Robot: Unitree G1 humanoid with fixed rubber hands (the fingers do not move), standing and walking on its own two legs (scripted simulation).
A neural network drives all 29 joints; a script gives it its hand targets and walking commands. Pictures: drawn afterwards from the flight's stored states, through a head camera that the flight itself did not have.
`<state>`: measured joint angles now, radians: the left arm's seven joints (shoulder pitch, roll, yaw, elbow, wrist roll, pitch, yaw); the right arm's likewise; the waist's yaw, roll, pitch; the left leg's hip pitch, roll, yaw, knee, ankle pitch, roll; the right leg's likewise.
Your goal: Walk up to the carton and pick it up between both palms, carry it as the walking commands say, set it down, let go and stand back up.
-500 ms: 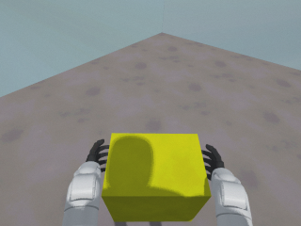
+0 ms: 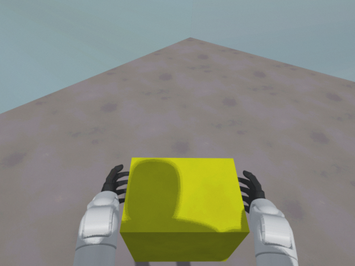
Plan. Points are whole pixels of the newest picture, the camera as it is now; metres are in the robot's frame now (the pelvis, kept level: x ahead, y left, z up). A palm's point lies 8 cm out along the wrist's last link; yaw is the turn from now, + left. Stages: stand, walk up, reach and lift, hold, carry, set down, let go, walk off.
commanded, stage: hold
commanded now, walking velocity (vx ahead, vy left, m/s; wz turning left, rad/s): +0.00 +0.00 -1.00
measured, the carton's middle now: (181, 212) +0.29 +0.00 -0.03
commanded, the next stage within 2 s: carry in 0.02 s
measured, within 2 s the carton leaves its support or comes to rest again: neither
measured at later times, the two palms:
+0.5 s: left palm (165, 150) +0.37 +0.05 +0.10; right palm (312, 187) +0.28 -0.27 +0.10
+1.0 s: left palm (258, 175) +0.35 -0.18 +0.06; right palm out of the picture +0.12 -0.42 +0.06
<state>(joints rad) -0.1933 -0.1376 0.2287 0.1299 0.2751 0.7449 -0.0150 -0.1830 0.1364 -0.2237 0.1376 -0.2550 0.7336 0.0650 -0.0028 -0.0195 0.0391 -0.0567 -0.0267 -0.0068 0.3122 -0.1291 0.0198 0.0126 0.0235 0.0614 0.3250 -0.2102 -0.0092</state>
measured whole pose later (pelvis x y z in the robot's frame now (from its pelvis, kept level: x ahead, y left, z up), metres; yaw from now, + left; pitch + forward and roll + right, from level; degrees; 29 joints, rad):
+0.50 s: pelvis -0.02 -0.02 -0.02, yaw -15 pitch +7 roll +2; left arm -0.65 0.04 0.22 0.06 0.06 1.17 0.09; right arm -0.64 -0.02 -0.22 0.04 -0.05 1.19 -0.08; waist -0.01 -0.04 -0.06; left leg -0.40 -0.01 0.07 0.60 -0.34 -0.07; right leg -0.50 0.09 0.18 0.63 -0.24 -0.03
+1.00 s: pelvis -0.03 -0.05 -0.03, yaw -42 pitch +6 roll +0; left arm -0.63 -0.02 0.24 -0.03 0.07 1.15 0.10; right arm -0.60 0.00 -0.27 -0.08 -0.03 1.17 -0.08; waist -0.03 -0.02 0.09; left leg -0.56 0.09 0.07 0.94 -0.49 -0.13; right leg -0.51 0.08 0.05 0.65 -0.25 -0.05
